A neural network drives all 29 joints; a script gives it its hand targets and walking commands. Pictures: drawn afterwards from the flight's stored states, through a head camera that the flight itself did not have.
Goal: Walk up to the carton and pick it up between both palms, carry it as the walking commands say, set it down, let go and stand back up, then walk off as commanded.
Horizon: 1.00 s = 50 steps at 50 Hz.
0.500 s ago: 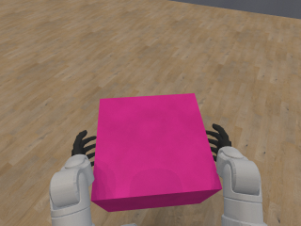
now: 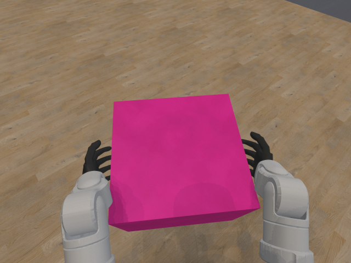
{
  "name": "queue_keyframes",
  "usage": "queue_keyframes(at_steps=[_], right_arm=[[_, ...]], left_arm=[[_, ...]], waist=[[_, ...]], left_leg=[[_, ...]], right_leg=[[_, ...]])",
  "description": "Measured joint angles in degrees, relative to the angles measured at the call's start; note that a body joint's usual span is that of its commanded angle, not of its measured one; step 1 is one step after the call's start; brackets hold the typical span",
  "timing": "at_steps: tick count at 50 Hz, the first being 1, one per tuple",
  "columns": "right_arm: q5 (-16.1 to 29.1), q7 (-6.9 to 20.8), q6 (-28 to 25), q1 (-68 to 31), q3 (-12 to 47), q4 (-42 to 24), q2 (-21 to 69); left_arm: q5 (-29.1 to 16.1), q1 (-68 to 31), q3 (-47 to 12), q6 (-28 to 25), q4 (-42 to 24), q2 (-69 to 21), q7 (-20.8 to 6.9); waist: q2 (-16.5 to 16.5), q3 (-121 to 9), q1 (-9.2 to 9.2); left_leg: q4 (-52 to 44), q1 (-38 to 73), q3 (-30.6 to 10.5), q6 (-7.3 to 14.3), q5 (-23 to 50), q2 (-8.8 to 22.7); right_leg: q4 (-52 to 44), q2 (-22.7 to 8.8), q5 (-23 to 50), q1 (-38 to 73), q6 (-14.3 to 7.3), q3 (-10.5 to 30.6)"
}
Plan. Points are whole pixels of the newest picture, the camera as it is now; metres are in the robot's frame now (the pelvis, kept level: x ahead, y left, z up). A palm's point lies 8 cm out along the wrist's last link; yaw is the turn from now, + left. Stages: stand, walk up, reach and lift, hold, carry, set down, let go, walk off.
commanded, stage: carry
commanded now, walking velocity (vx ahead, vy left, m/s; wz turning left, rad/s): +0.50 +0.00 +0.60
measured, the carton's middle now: (176, 164) +0.33 +0.03 +0.01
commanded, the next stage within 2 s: none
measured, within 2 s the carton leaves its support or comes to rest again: neither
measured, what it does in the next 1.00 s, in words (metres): walks ahead, turning left: right foot, then left foot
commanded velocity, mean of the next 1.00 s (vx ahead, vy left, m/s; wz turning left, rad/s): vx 0.50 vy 0.00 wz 0.60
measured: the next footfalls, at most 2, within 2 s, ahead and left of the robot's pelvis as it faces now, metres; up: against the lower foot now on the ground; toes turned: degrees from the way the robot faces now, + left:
right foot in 0.22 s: +0.26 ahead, -0.12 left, +0.00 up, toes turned -2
left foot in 0.62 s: +0.66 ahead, +0.18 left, +0.00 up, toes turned +29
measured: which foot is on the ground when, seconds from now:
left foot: down 0.00-0.22, up 0.24-0.60, down 0.62-0.94, up 0.96-1.00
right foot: up 0.00-0.20, down 0.22-0.64, up 0.66-0.88, down 0.90-1.00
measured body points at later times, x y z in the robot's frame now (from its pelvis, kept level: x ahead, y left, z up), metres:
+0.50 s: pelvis +0.37 +0.00 +0.00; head +0.40 +0.00 +0.45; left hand +0.56 +0.27 +0.08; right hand +0.70 -0.05 +0.06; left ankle +0.41 +0.13 -0.67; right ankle +0.22 -0.12 -0.72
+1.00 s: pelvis +0.70 +0.15 -0.01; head +0.74 +0.17 +0.44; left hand +0.86 +0.45 +0.05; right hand +1.04 +0.15 +0.05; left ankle +0.62 +0.16 -0.70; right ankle +0.80 +0.03 -0.73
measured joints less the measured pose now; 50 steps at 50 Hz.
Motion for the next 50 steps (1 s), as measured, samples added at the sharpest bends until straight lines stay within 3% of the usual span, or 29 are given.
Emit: queue_keyframes(at_steps=[1, 3, 5, 8, 10, 11, 12, 14, 17, 19, 23, 25, 28, 31, 32, 33, 35, 37, 39, 41, 44, 46, 47, 50], right_arm=[[-0.7, 0.1, -0.6, -0.3, 0.2, 1.2, 0.9], [-1.9, -0.1, -1.1, 0.9, 1.4, 3.0, 1.2], [-2.1, -0.6, -0.4, 2.9, 2.2, 2.5, 0.8], [-1.1, -1.9, 1.0, 3.4, 2.0, -0.3, 0.7], [-0.9, -2.0, 1.0, 2.9, 1.3, -2.5, 0.7], [-0.9, -1.7, 0.8, 3.0, 0.7, -3.5, 0.7], [-0.9, -1.3, 0.5, 3.5, 0.1, -4.1, 0.3], [-0.1, -1.0, 0.3, 4.5, -0.6, -4.5, -1.0], [1.8, -3.3, 1.8, 4.2, -0.5, -4.0, -1.4], [2.7, -4.7, 2.5, 3.8, 0.0, -4.3, -1.1], [1.2, -2.8, 1.6, 1.9, -0.5, -4.2, 0.3], [-0.2, -1.4, 0.9, 1.3, -0.2, -3.7, 1.1], [-1.8, -0.5, 1.0, 1.9, 1.8, -3.4, 0.9], [-2.8, -0.3, 1.2, 3.6, 2.8, -2.2, 0.6], [-2.8, -0.4, 0.9, 3.9, 2.8, -1.2, 0.6], [-2.7, -0.6, 1.0, 3.6, 2.3, -0.5, 0.3], [-2.3, -0.9, 0.9, 1.7, 0.9, 2.3, -0.2], [-1.1, -2.3, 0.8, 1.0, 1.0, 4.8, -0.6], [0.0, -3.7, 1.0, 2.0, 1.1, 5.3, -1.0], [1.5, -5.3, 1.7, 2.8, 0.6, 4.0, -0.9], [3.0, -7.4, 2.2, 1.6, 0.8, 0.3, 0.7], [2.9, -6.5, 1.3, 1.7, 1.1, -2.0, 1.0], [2.5, -5.3, 0.6, 2.2, 1.0, -2.6, 0.8], [1.4, -3.0, -0.2, 2.7, 0.1, -3.4, 0.4]], left_arm=[[-0.6, 0.6, 1.2, -0.2, 0.0, 0.1, 0.0], [-2.0, 1.2, 2.5, 0.0, 1.5, 0.1, 0.4], [-2.5, 1.5, 2.4, 0.5, 3.1, 0.1, 0.4], [-2.9, 1.5, 1.8, -0.1, 3.0, 0.1, 0.1], [-2.8, 0.9, 1.0, -1.1, 2.0, 0.1, -0.1], [-2.6, 0.3, 0.5, -1.4, 1.9, 0.0, -0.3], [-2.2, -0.4, -0.3, -1.7, 2.5, -0.1, -0.4], [-1.0, -2.0, -1.7, -1.5, 4.2, -0.3, -1.0], [1.3, -2.4, -1.4, -1.3, 5.9, -0.4, -3.2], [1.7, -1.7, -0.9, -1.3, 5.2, -0.3, -3.9], [0.7, -1.1, -0.2, -1.6, 2.3, -0.2, -2.8], [-0.5, -0.1, 0.5, -1.7, 0.7, -0.1, -1.8], [-2.9, 1.9, 1.1, -0.7, -1.3, 0.1, 0.1], [-4.1, 2.7, 1.2, 0.5, -0.2, 0.2, 1.3], [-4.0, 2.1, 1.5, 0.7, 1.1, 0.2, 1.2], [-3.7, 1.0, 1.7, 0.7, 2.8, 0.0, 1.1], [-3.2, -1.6, 2.0, 0.0, 6.9, 0.1, 0.9], [-1.7, -2.7, 2.2, -0.2, 9.6, 0.7, -0.4], [0.2, -3.2, 2.7, -0.5, 11.9, -0.1, -1.8], [1.2, -2.9, 2.5, -1.2, 12.5, -0.6, -3.0], [1.1, -0.9, 3.1, -2.9, 8.4, -0.1, -4.9], [0.6, -0.4, 2.9, -3.3, 5.0, -0.1, -5.0], [0.4, -0.4, 2.4, -3.2, 3.8, -0.1, -4.5], [0.0, -1.0, 0.9, -3.0, 3.0, -0.2, -3.3]], waist=[[0.4, -0.1, 0.04], [2.3, -0.5, -0.78], [3.5, -0.7, -1.66], [4.0, 0.9, -3.5], [4.7, 2.6, -4.68], [5.3, 3.3, -5.22], [6.6, 3.5, -5.69], [7.7, 3.3, -6.06], [5.9, 2.2, -5.76], [4.7, 2.0, -5.21], [3.0, 3.7, -1.48], [2.8, 4.8, 0.53], [2.6, 4.4, 1.25], [1.5, 1.9, -0.66], [-0.8, 1.7, -2.29], [-1.6, 1.8, -3.65], [0.2, 3.9, -4.53], [1.0, 6.5, -5.52], [1.5, 7.6, -6.97], [2.1, 8.2, -7.01], [3.2, 9.6, -6.79], [5.2, 9.5, -6.52], [6.2, 8.3, -6.05], [7.3, 4.3, -4.58]], left_leg=[[1.5, 0.8, 0.2, -0.5, -2.2, -0.2], [1.7, 3.6, -1.4, -1.4, -6.8, -0.2], [-0.6, 7.3, -3.4, -2.0, -8.9, -0.3], [-4.2, 12.8, -5.8, -3.0, -10.4, -0.1], [-4.7, 16.0, -7.6, -3.8, -12.2, 0.4], [-2.8, 16.7, -8.7, -4.1, -13.8, 0.9], [2.1, 15.7, -9.4, -4.2, -15.2, 2.1], [18.4, 9.7, -10.5, -3.9, -14.3, 2.5], [39.4, -0.9, -8.8, -3.2, -13.7, 0.4], [43.0, -6.5, -6.5, -3.1, -12.3, 0.4], [35.9, -16.5, -2.5, -2.5, -12.3, 0.8], [24.9, -18.4, -0.4, -2.0, -5.9, 1.4], [7.4, -16.1, 3.5, -0.7, 7.7, 0.5], [2.9, -10.6, 6.7, 2.0, 11.8, -2.5], [6.3, -10.1, 7.1, 3.4, 8.9, -4.8], [10.0, -10.1, 6.7, 4.4, 5.3, -6.0], [14.2, -9.4, 5.0, 5.1, -0.1, -4.9], [12.9, -5.9, 4.1, 4.3, -1.4, -4.4], [10.8, -3.4, 1.7, 3.8, -2.1, -4.8], [9.4, -2.2, -0.2, 3.4, -3.0, -4.7], [9.3, -0.9, -2.0, 2.7, -5.5, -4.1], [11.3, -0.6, -4.7, 2.0, -8.4, -3.5], [12.7, -1.1, -6.1, 1.9, -10.0, -3.0], [20.3, -4.0, -8.7, 1.2, -13.5, -1.7]], right_leg=[[6.8, 0.1, -1.8, -2.4, 0.8, 3.5], [18.9, 3.3, -6.9, -7.2, 1.3, 9.6], [23.6, 5.7, -10.6, -11.4, 1.2, 11.5], [17.0, 7.4, -9.2, -16.8, 1.1, 11.6], [5.8, 8.3, -1.1, -18.2, 0.7, 11.1], [1.3, 8.6, 8.9, -17.3, -0.6, 10.2], [0.7, 9.0, 13.4, -15.5, -3.3, 8.3], [0.6, 8.8, 8.0, -11.7, -6.3, 4.7], [-1.7, 7.3, 3.2, -6.8, -6.4, 2.2], [-5.0, 6.6, 2.1, -2.2, -5.5, 0.5], [-11.1, 5.7, -0.4, 7.7, -4.0, -2.1], [-14.4, 5.7, -1.6, 13.4, -2.9, -2.6], [-16.0, 4.7, -4.5, 21.8, -0.6, -3.6], [-4.7, 1.4, -8.1, 26.5, 1.4, -4.0], [3.8, -1.5, -4.0, 25.4, 1.5, -2.7], [16.0, -2.0, -0.6, 21.4, 1.3, 1.7], [40.0, 3.8, -3.6, 9.2, 1.3, 12.6], [49.9, 7.2, -3.8, -1.7, 0.3, 17.5], [43.9, 8.1, -5.6, -10.0, -1.5, 18.1], [29.2, 8.0, -8.5, -15.5, -2.9, 18.0], [9.6, 7.7, -2.5, -19.8, -3.6, 16.4], [2.6, 8.2, 12.5, -18.1, -3.8, 14.0], [0.9, 8.5, 15.8, -17.1, -3.9, 12.4], [-1.2, 8.6, 11.0, -14.5, -3.8, 7.8]])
